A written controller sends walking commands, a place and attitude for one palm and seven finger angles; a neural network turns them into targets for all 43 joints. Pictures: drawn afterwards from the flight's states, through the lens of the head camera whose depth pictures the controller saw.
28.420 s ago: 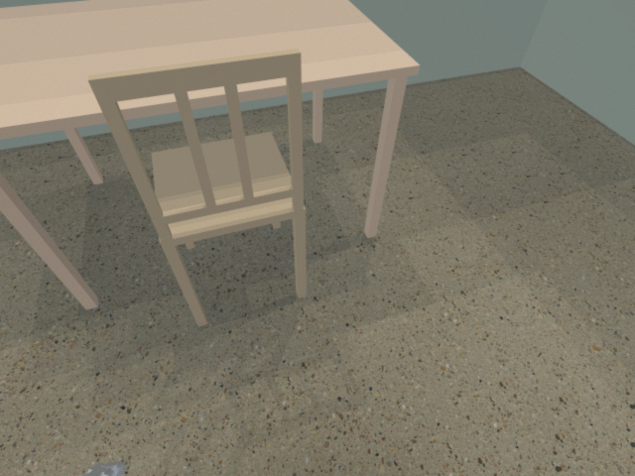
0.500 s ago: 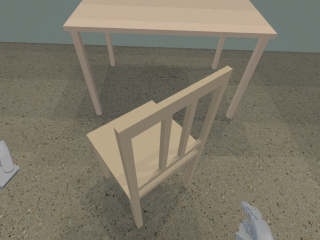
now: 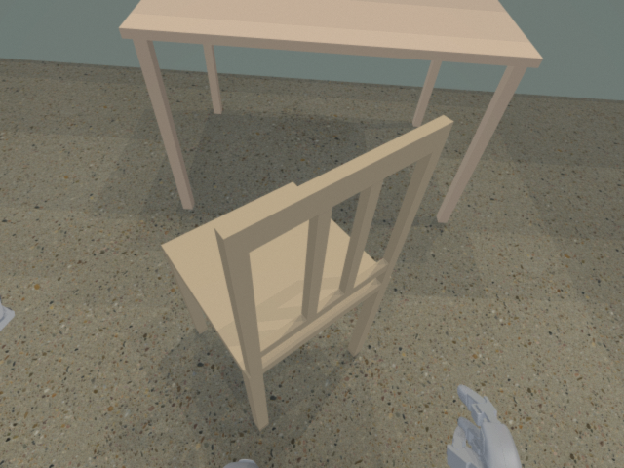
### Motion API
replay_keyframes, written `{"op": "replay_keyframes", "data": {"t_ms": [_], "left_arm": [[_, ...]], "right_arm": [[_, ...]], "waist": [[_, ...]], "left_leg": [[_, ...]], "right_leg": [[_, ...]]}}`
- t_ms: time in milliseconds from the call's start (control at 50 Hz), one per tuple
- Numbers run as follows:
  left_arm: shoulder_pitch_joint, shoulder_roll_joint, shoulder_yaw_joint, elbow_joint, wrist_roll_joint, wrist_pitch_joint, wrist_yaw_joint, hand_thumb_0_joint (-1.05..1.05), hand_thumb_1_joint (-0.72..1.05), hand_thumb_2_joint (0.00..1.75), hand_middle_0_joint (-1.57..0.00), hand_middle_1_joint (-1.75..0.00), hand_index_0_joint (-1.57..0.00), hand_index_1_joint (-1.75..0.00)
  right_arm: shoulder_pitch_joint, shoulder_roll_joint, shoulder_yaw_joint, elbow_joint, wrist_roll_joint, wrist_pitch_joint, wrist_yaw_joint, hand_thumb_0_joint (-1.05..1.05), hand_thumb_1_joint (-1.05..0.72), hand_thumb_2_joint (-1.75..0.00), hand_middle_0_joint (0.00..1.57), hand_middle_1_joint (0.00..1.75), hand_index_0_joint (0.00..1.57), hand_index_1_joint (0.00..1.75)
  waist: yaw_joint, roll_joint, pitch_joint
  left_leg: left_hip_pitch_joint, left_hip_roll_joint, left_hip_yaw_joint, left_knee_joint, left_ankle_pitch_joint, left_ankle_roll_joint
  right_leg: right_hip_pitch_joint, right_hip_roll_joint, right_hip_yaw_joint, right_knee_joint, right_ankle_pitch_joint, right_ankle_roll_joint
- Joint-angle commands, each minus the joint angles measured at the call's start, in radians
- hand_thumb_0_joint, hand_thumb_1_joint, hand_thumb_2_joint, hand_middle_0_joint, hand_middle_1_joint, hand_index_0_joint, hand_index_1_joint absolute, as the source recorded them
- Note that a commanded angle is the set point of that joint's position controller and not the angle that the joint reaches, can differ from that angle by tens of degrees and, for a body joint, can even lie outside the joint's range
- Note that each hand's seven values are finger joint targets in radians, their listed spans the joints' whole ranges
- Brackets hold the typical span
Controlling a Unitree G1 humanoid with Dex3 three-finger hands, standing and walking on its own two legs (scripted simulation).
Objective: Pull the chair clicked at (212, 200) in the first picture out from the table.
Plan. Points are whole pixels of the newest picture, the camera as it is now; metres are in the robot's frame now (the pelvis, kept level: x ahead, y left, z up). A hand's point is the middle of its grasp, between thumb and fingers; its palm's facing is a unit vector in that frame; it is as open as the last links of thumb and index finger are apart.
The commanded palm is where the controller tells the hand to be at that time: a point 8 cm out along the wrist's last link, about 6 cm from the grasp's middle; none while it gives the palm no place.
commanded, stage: step back with the hand held close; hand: left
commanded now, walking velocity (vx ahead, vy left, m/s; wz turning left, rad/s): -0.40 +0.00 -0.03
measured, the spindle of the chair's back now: (314, 269) +0.42 +0.02 -0.05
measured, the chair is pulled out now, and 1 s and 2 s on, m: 0.58 0.58 0.58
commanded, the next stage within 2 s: stop stepping back and stand still in 0.36 s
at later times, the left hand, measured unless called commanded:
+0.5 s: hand out of the picture +0.12 +0.24 +0.20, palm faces +0.38 -0.76 -0.52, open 7.4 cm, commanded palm +0.05 +0.28 +0.19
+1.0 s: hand out of the picture +0.06 +0.25 +0.18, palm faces +0.46 -0.76 -0.45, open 7.4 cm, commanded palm +0.00 +0.29 +0.19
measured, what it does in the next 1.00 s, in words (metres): walks backwards: left foot, then right foot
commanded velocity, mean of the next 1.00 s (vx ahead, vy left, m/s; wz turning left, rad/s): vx -0.08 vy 0.02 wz -0.01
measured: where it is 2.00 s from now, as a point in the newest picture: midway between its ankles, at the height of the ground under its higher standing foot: outside the picture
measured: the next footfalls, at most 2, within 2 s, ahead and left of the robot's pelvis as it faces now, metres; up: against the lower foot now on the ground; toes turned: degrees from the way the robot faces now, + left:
left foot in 0.24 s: +0.01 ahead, +0.13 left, +0.00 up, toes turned +2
right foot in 0.52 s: -0.09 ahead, -0.13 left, +0.00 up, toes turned -2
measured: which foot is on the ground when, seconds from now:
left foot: down 0.00-0.08, up 0.10-0.22, down 0.24-0.52, up 0.54-0.72, down 0.74-1.00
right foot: down 0.00-0.24, up 0.26-0.50, down 0.52-1.00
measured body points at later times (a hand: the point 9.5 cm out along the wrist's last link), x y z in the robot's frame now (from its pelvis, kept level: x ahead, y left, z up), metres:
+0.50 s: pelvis -0.09 -0.02 +0.01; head -0.05 +0.00 +0.46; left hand +0.09 +0.28 +0.22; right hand +0.09 -0.23 -0.07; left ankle -0.03 +0.13 -0.72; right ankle -0.09 -0.14 -0.72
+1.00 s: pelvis -0.13 -0.02 +0.01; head -0.15 -0.01 +0.46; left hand +0.03 +0.29 +0.21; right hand -0.01 -0.26 -0.08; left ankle -0.14 +0.10 -0.72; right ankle -0.13 -0.13 -0.72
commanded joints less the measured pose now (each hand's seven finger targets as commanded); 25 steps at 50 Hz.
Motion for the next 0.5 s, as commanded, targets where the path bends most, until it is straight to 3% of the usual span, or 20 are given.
{"op": "replay_keyframes", "data": {"t_ms": [0,20,40,60,80,100,140,160,180,200,220,240,260,280,300,340,360,440,460,480], "left_arm": [[-0.063,0.154,0.073,-0.21,0.002,-0.083,0.0,0.0,0.9,0.9,-0.2,-0.3,-0.2,-0.3],[-0.068,0.154,0.063,-0.225,-0.004,-0.08,0.001,0.0,0.9,0.9,-0.2,-0.3,-0.2,-0.3],[-0.05,0.173,0.08,-0.222,-0.011,-0.076,0.004,0.0,0.9,0.9,-0.2,-0.3,-0.2,-0.3],[-0.017,0.192,0.109,-0.194,-0.019,-0.063,0.012,0.0,0.9,0.9,-0.2,-0.3,-0.2,-0.3],[0.009,0.176,0.1,-0.196,-0.022,-0.052,0.013,0.0,0.9,0.9,-0.2,-0.3,-0.2,-0.3],[0.024,0.178,0.116,-0.183,-0.015,-0.043,0.013,0.0,0.9,0.9,-0.2,-0.3,-0.2,-0.3],[0.06,0.152,0.119,-0.159,-0.012,-0.036,0.015,0.0,0.9,0.9,-0.2,-0.3,-0.2,-0.3],[0.074,0.151,0.114,-0.163,-0.013,-0.039,0.014,0.0,0.9,0.9,-0.2,-0.3,-0.2,-0.3],[0.076,0.151,0.112,-0.213,-0.017,-0.051,0.013,0.0,0.9,0.9,-0.2,-0.3,-0.2,-0.3],[0.082,0.16,0.117,-0.254,-0.019,-0.067,0.01,0.0,0.9,0.9,-0.2,-0.3,-0.2,-0.3],[0.074,0.165,0.106,-0.288,-0.027,-0.079,-0.003,0.0,0.9,0.9,-0.2,-0.3,-0.2,-0.3],[0.094,0.157,0.116,-0.24,-0.029,-0.081,-0.004,0.0,0.9,0.9,-0.2,-0.3,-0.2,-0.3],[0.075,0.143,0.106,-0.272,-0.044,-0.079,-0.005,0.0,0.9,0.9,-0.2,-0.3,-0.2,-0.3],[0.003,0.149,0.095,-0.309,-0.035,-0.08,-0.003,0.0,0.9,0.9,-0.2,-0.3,-0.2,-0.3],[-0.016,0.136,0.08,-0.314,-0.024,-0.077,0.0,0.0,0.9,0.9,-0.2,-0.3,-0.2,-0.3],[-0.017,0.124,0.057,-0.295,-0.017,-0.06,0.002,0.0,0.9,0.9,-0.2,-0.3,-0.2,-0.3],[-0.01,0.132,0.061,-0.286,-0.022,-0.054,0.001,0.0,0.9,0.9,-0.2,-0.3,-0.2,-0.3],[0.02,0.148,0.079,-0.192,-0.029,-0.029,-0.005,0.0,0.9,0.9,-0.2,-0.3,-0.2,-0.3],[0.053,0.164,0.089,-0.159,-0.023,-0.02,-0.008,0.0,0.9,0.9,-0.2,-0.3,-0.2,-0.3],[0.054,0.172,0.082,-0.127,-0.03,-0.015,-0.007,0.0,0.9,0.9,-0.2,-0.3,-0.2,-0.3]], "right_arm": [[-0.072,-0.153,-0.052,-0.106,-0.016,-0.072,0.002,0.0,-0.9,-0.9,0.2,0.3,0.2,0.3],[-0.061,-0.146,-0.063,-0.103,-0.008,-0.072,-0.001,0.0,-0.9,-0.9,0.2,0.3,0.2,0.3],[-0.064,-0.141,-0.073,-0.11,-0.001,-0.068,-0.001,0.0,-0.9,-0.9,0.2,0.3,0.2,0.3],[-0.074,-0.128,-0.077,-0.106,0.003,-0.057,0.0,0.0,-0.9,-0.9,0.2,0.3,0.2,0.3],[-0.089,-0.112,-0.072,-0.118,0.006,-0.041,0.003,0.0,-0.9,-0.9,0.2,0.3,0.2,0.3],[-0.105,-0.094,-0.064,-0.127,0.005,-0.025,0.002,0.0,-0.9,-0.9,0.2,0.3,0.2,0.3],[-0.117,-0.086,-0.045,-0.134,0.008,-0.001,-0.008,0.0,-0.9,-0.9,0.2,0.3,0.2,0.3],[-0.128,-0.097,-0.04,-0.137,0.007,0.004,-0.013,0.0,-0.9,-0.9,0.2,0.3,0.2,0.3],[-0.101,-0.112,-0.045,-0.134,0.007,0.011,-0.019,0.0,-0.9,-0.9,0.2,0.3,0.2,0.3],[-0.105,-0.144,-0.069,-0.141,0.003,0.007,-0.021,0.0,-0.9,-0.9,0.2,0.3,0.2,0.3],[-0.072,-0.147,-0.082,-0.144,0.002,-0.009,-0.007,0.0,-0.9,-0.9,0.2,0.3,0.2,0.3],[-0.078,-0.135,-0.084,-0.133,-0.003,-0.031,-0.003,0.0,-0.9,-0.9,0.2,0.3,0.2,0.3],[-0.082,-0.134,-0.078,-0.127,-0.014,-0.049,0.002,0.0,-0.9,-0.9,0.2,0.3,0.2,0.3],[-0.063,-0.137,-0.073,-0.104,-0.016,-0.061,0.007,0.0,-0.9,-0.9,0.2,0.3,0.2,0.3],[-0.052,-0.145,-0.08,-0.093,-0.01,-0.068,0.014,0.0,-0.9,-0.9,0.2,0.3,0.2,0.3],[-0.053,-0.149,-0.081,-0.099,-0.003,-0.077,0.028,0.0,-0.9,-0.9,0.2,0.3,0.2,0.3],[-0.069,-0.147,-0.076,-0.106,-0.006,-0.081,0.026,0.0,-0.9,-0.9,0.2,0.3,0.2,0.3],[-0.099,-0.162,-0.061,-0.128,0.003,-0.069,0.023,0.0,-0.9,-0.9,0.2,0.3,0.2,0.3],[-0.088,-0.156,-0.059,-0.138,0.007,-0.061,0.024,0.0,-0.9,-0.9,0.2,0.3,0.2,0.3],[-0.081,-0.134,-0.049,-0.153,0.017,-0.047,0.026,0.0,-0.9,-0.9,0.2,0.3,0.2,0.3]], "waist": [[-0.011,0.127,-0.135],[-0.01,0.014,-0.221],[-0.006,-0.068,-0.253],[0.002,-0.111,-0.244],[0.008,-0.12,-0.206],[0.001,-0.14,-0.183],[-0.009,-0.149,-0.155],[-0.014,-0.097,-0.153],[-0.024,-0.011,-0.181],[-0.006,0.182,-0.199],[-0.008,0.266,-0.229],[-0.003,0.269,-0.216],[-0.002,0.332,-0.212],[-0.013,0.291,-0.188],[-0.012,0.293,-0.184],[-0.008,0.297,-0.164],[-0.004,0.288,-0.146],[0.013,0.215,-0.088],[0.007,0.145,-0.084],[-0.006,-0.029,-0.064]], "left_leg": [[0.077,0.109,-0.072,-0.099,0.217,0.054],[0.127,0.043,-0.017,-0.026,0.215,0.021],[0.139,-0.006,0.018,0.066,0.12,0.004],[0.112,-0.045,0.011,0.182,-0.104,-0.003],[0.052,-0.05,-0.019,0.29,-0.214,0.003],[0.008,-0.033,-0.035,0.296,-0.252,0.004],[0.01,-0.004,-0.031,0.09,-0.22,0.004],[0.053,-0.002,-0.013,-0.095,-0.101,0.007],[0.155,0.036,-0.018,-0.274,0.198,0.024],[0.246,0.216,-0.197,-0.306,0.55,0.092],[0.351,0.313,-0.223,-0.295,0.728,0.139],[0.356,0.338,-0.217,-0.267,0.781,0.177],[0.369,0.341,-0.212,-0.241,0.854,0.19],[0.41,0.316,-0.177,-0.224,0.919,0.181],[0.446,0.286,-0.123,-0.208,0.936,0.16],[0.405,0.259,-0.087,-0.232,0.797,0.127],[0.352,0.264,-0.101,-0.252,0.692,0.124],[0.11,0.221,-0.082,-0.238,0.149,0.086],[0.058,0.163,-0.05,-0.21,-0.074,0.061],[0.03,0.067,0.04,-0.06,-0.245,0.022]], "right_leg": [[0.11,-0.126,0.133,-0.166,0.454,-0.043],[0.146,-0.183,0.18,-0.179,0.583,-0.076],[0.143,-0.262,0.237,-0.229,0.61,-0.115],[0.11,-0.341,0.292,-0.296,0.588,-0.17],[0.103,-0.375,0.283,-0.314,0.561,-0.202],[0.131,-0.369,0.245,-0.289,0.629,-0.21],[0.184,-0.302,0.141,-0.19,0.773,-0.16],[0.195,-0.266,0.1,-0.128,0.774,-0.12],[0.178,-0.196,0.047,-0.042,0.663,-0.055],[0.063,-0.083,-0.009,0.06,0.349,0.017],[-0.054,-0.03,0.021,0.204,-0.093,0.01],[-0.122,-0.001,0.041,0.332,-0.22,0.008],[-0.16,-0.01,0.065,0.367,-0.252,0.014],[-0.173,-0.006,0.055,0.336,-0.23,0.015],[-0.161,-0.006,0.027,0.275,-0.185,0.011],[-0.068,-0.011,-0.017,0.154,-0.107,-0.001],[-0.018,-0.02,-0.018,0.092,-0.095,-0.002],[0.198,-0.038,-0.039,-0.171,0.112,0.005],[0.234,-0.063,-0.015,-0.24,0.129,0.002],[0.167,-0.182,0.125,-0.35,0.07,-0.036]]}}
